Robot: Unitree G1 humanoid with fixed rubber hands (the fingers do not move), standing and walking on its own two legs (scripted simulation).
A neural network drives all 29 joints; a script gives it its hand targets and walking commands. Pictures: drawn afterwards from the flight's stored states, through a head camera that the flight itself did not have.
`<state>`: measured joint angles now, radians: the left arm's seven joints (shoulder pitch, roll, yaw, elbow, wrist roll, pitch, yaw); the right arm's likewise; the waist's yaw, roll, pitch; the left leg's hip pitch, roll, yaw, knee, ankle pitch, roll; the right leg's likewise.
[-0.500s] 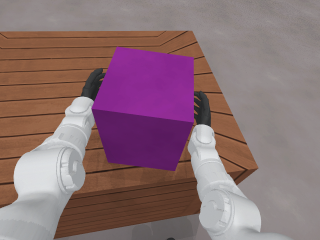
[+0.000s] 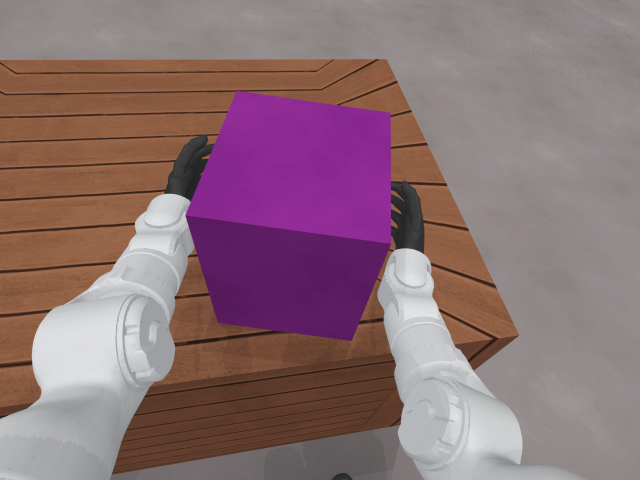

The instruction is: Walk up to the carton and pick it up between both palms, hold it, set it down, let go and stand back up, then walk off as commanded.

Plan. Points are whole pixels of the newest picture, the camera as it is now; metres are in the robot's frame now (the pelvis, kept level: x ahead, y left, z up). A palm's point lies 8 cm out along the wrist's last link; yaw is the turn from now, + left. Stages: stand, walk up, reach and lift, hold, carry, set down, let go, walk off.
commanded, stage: reach and lift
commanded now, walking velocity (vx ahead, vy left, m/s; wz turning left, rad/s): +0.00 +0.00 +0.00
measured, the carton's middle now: (298, 225) +0.44 -0.02 +0.04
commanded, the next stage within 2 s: none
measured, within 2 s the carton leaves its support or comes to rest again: leaves its support in 0.94 s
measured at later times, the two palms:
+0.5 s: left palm (184, 196) +0.46 +0.13 +0.08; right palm (406, 244) +0.38 -0.16 +0.06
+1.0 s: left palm (183, 196) +0.45 +0.12 +0.10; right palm (409, 249) +0.37 -0.16 +0.06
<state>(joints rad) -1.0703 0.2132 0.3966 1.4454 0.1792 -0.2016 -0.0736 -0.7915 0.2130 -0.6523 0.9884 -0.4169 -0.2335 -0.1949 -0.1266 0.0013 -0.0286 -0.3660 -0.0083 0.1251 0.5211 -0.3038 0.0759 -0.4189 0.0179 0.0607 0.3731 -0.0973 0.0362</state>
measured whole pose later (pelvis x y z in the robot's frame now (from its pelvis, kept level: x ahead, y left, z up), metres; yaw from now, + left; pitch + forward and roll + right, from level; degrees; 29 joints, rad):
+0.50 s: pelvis +0.00 +0.00 +0.00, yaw +0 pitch +8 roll -2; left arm -1.07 0.21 0.40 1.45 0.18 -0.20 -0.07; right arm -0.79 0.22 -0.65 0.99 -0.40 -0.24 -0.21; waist -0.13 0.00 -0.03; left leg -0.37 -0.01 0.13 0.52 -0.30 0.08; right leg -0.42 0.02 0.06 0.37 -0.10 0.04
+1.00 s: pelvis -0.01 +0.00 +0.00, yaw +0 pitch +8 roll -2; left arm -1.07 0.19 0.38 1.45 0.18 -0.27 -0.06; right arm -0.76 0.21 -0.65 1.00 -0.37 -0.33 -0.21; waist -0.10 0.00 -0.03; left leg -0.37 -0.01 0.12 0.52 -0.29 0.08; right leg -0.42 0.02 0.06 0.37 -0.08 0.04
